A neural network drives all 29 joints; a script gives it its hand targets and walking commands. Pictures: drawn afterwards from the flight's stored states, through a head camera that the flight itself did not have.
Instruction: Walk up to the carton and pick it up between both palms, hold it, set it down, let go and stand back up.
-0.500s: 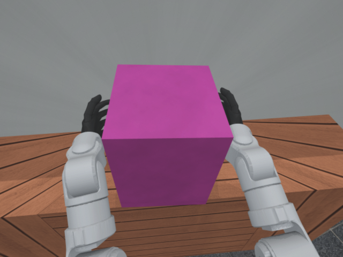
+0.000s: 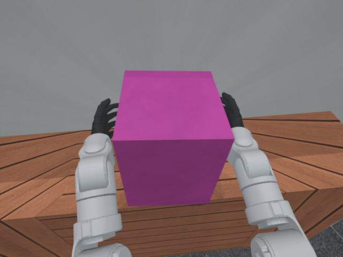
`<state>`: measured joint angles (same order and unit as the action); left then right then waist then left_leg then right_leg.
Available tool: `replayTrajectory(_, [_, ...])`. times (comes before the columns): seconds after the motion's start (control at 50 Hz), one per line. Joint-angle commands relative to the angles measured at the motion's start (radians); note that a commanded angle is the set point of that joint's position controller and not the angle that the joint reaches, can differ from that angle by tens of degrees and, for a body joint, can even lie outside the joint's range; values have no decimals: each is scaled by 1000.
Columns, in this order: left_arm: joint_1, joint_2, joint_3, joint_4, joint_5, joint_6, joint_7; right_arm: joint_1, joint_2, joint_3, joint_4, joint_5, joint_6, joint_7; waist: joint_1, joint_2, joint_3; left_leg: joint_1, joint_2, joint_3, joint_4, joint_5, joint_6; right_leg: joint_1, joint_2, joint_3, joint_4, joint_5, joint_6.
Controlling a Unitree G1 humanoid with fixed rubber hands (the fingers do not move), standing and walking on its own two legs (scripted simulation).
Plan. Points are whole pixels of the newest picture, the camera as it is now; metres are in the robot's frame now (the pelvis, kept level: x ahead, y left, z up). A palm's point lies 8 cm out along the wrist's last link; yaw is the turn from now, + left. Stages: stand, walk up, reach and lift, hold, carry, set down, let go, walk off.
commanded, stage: set down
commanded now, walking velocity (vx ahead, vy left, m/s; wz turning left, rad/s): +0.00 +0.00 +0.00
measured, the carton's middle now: (168, 140) +0.36 +0.00 +0.09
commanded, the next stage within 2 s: none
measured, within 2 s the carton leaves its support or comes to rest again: rests again in 1.72 s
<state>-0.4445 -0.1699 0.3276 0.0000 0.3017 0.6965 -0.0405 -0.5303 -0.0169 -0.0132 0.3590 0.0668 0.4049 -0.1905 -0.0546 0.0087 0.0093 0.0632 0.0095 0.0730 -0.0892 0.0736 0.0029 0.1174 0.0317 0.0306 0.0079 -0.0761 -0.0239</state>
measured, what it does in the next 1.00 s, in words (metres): stands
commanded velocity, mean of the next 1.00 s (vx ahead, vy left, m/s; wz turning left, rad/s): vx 0.00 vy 0.00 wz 0.00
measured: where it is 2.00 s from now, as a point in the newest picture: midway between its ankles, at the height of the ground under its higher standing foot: outside the picture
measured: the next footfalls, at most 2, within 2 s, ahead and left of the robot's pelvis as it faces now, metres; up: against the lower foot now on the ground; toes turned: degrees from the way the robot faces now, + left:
none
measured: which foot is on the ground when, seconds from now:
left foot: down 0.00-1.00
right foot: down 0.00-1.00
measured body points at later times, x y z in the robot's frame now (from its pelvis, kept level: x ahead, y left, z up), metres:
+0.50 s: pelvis +0.01 -0.01 +0.00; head +0.01 -0.02 +0.45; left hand +0.38 +0.14 +0.09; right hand +0.40 -0.15 +0.10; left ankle +0.02 +0.12 -0.76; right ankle -0.04 -0.10 -0.76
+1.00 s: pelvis +0.02 +0.00 +0.00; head +0.03 -0.01 +0.45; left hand +0.40 +0.15 +0.07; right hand +0.41 -0.15 +0.07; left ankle +0.02 +0.12 -0.76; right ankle -0.04 -0.10 -0.76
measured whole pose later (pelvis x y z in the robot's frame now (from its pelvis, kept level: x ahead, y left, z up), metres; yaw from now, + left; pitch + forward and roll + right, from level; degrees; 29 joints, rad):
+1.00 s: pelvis +0.02 +0.00 +0.00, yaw +3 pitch +10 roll +0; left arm -0.57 -0.13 0.44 0.71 0.31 0.05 -0.01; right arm -0.60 0.06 -0.30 0.77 -0.23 -0.03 -0.12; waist -0.03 0.02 -0.16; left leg -0.17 0.01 0.02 -0.09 0.09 0.01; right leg -0.09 0.04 -0.02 -0.02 -0.06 -0.03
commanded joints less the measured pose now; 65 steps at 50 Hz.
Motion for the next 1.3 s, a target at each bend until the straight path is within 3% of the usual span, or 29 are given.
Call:
replayTrajectory(0.0, [-615, -293, -379, -66, -123, -104, -97, -579, 422, 284, -184, 37, -87, 119, 14, -14, -411, 304, 0, -51, 51, 69, 52, -148, 3, -20, 36, 243, 78])
replayTrajectory(0.06, [-548, -292, -326, -26, -78, -152, -98, -490, 455, 279, -93, 15, -109, 121, 28, -36, -441, 287, -10, -56, 38, 126, 65, -76, -5, -4, 47, 372, 83])
replayTrajectory(0.08, [-551, -292, -330, -11, -80, -164, -108, -493, 431, 252, -97, -2, -121, 116, 10, -1, -450, 288, -15, -51, 35, 166, 58, -48, -4, -5, 39, 453, 87])
replayTrajectory(0.16, [-477, -272, -271, 126, -64, -190, -137, -422, 395, 192, 0, -56, -143, 112, -17, 10, -300, 270, -21, -59, 36, 209, 43, -35, 10, -21, 16, 504, 93])
replayTrajectory(0.18, [-485, -240, -261, 106, -57, -207, -138, -407, 397, 182, 21, -57, -150, 111, -7, 21, -299, 260, -24, -55, 35, 202, 38, -27, 8, -13, 9, 485, 89])
replayTrajectory(0.22, [-561, -258, -279, 79, -87, -243, -127, -468, 389, 186, 1, -69, -174, 113, -28, -13, -325, 234, -25, -65, 30, 208, 41, -23, 4, -20, 22, 493, 80])
replayTrajectory(0.26, [-559, -308, -299, 86, -87, -296, -116, -503, 450, 212, -41, -67, -213, 131, 17, -15, -423, 204, -23, -70, 25, 205, 54, -3, 1, -17, 35, 485, 71])
replayTrajectory(0.3, [-622, -335, -313, 109, -92, -350, -102, -558, 435, 185, -23, -111, -249, 152, -4, -11, -483, 191, -17, -74, 18, 214, 46, 3, 10, -30, 49, 519, 68])
replayTrajectory(0.34, [-631, -334, -285, 169, -73, -411, -88, -560, 476, 179, 20, -146, -289, 171, 25, -28, -520, 175, -20, -68, 12, 178, 59, -16, 6, -30, 48, 501, 67])
replayTrajectory(0.38, [-656, -328, -295, 197, -71, -471, -73, -573, 478, 181, 32, -155, -331, 181, 19, -34, -557, 166, -20, -73, 21, 201, 62, -25, 11, -32, 55, 537, 69])
replayTrajectory(0.4, [-616, -345, -284, 242, -60, -494, -66, -566, 517, 203, 47, -149, -345, 183, 54, -48, -594, 171, -20, -76, 22, 221, 71, 2, 12, -31, 69, 572, 67])
replayTrajectory(0.46, [-613, -338, -262, 351, -42, -538, -70, -492, 525, 170, 180, -177, -364, 168, 31, -35, -522, 87, -31, -72, 28, 181, 80, 29, 4, -21, 85, 616, 73])
replayTrajectory(0.48, [-605, -335, -247, 385, -32, -544, -73, -455, 509, 144, 229, -183, -363, 164, 11, -17, -467, 77, -35, -71, 28, 168, 74, 28, 9, -20, 76, 597, 69])
replayTrajectory(0.54, [-600, -322, -218, 452, -24, -572, -85, -449, 539, 111, 284, -205, -376, 163, 42, -21, -439, 47, -38, -71, 31, 132, 85, -8, 5, -9, 65, 544, 67])
replayTrajectory(0.62, [-700, -357, -279, 427, -63, -621, -84, -501, 559, 93, 273, -210, -396, 163, 5, 13, -532, 77, -31, -83, 55, 201, 70, -45, 14, -20, 57, 548, 54])
replayTrajectory(0.66, [-702, -378, -286, 432, -56, -638, -81, -488, 582, 110, 279, -208, -412, 165, 6, 1, -554, 97, -39, -83, 62, 252, 69, -43, 10, -20, 71, 610, 50])
replayTrajectory(0.68, [-695, -401, -303, 418, -55, -643, -79, -466, 563, 104, 302, -216, -416, 163, -17, 15, -549, 100, -40, -83, 71, 271, 50, -43, 18, -28, 71, 623, 49])
replayTrajectory(0.76, [-704, -383, -264, 495, -53, -663, -71, -544, 566, 84, 267, -242, -433, 179, 22, -23, -564, 77, -23, -87, 74, 209, 71, -101, 19, -31, 53, 490, 58])
replayTrajectory(0.8, [-729, -382, -279, 500, -41, -681, -67, -560, 568, 56, 264, -259, -444, 187, 26, 11, -576, 53, -26, -79, 72, 172, 64, -97, 18, -42, 50, 436, 48])
replayTrajectory(0.86, [-743, -378, -286, 530, -52, -705, -60, -558, 577, 40, 287, -278, -455, 193, 15, -7, -610, 46, -20, -80, 79, 191, 79, -122, 10, -32, 62, 457, 57])
replayTrajectory(0.9, [-719, -377, -236, 579, -23, -707, -61, -520, 573, 30, 335, -299, -458, 192, 17, -39, -584, 34, -27, -84, 71, 173, 81, -114, 15, -33, 62, 485, 60])
replayTrajectory(0.96, [-653, -341, -168, 661, 14, -711, -67, -496, 574, 11, 362, -306, -463, 185, 34, -34, -537, -2, -28, -84, 55, 168, 89, -71, 5, -21, 74, 538, 65])
replayTrajectory(1.0, [-658, -365, -201, 621, -2, -719, -71, -457, 560, -7, 389, -301, -466, 184, 11, -7, -595, 21, -33, -85, 64, 216, 78, -55, 10, -20, 75, 572, 56])
replayTrajectory(1.06, [-709, -389, -231, 578, -5, -735, -67, -487, 575, -24, 364, -317, -481, 199, 4, 9, -643, 75, -27, -84, 73, 259, 53, -126, 18, -36, 47, 499, 42])
replayTrajectory(1.12, [-749, -409, -240, 571, -8, -755, -49, -570, 587, -19, 322, -307, -521, 209, 26, 46, -710, 103, -31, -73, 107, 377, 46, -130, 13, -32, 55, 599, 38])
replayTrajectory(1.16, [-720, -401, -215, 609, 9, -762, -44, -568, 584, -19, 326, -322, -529, 210, 32, 5, -669, 102, -21, -88, 103, 327, 48, -166, 17, -40, 35, 512, 39])
replayTrajectory(1.2, [-673, -373, -182, 670, 28, -761, -50, -534, 563, -46, 352, -328, -526, 205, 42, 11, -591, 54, -25, -78, 103, 292, 60, -158, 12, -34, 35, 513, 43])
replayTrajectory(1.22, [-656, -374, -186, 679, 25, -764, -55, -492, 545, -62, 380, -342, -525, 202, 12, -11, -546, 35, -26, -85, 99, 257, 54, -159, 14, -34, 31, 490, 45])
replayTrajectory(1.28, [-609, -357, -138, 729, 40, -774, -65, -462, 548, -75, 399, -354, -533, 191, 36, -33, -547, 23, -34, -72, 81, 238, 77, -136, 13, -30, 43, 529, 57])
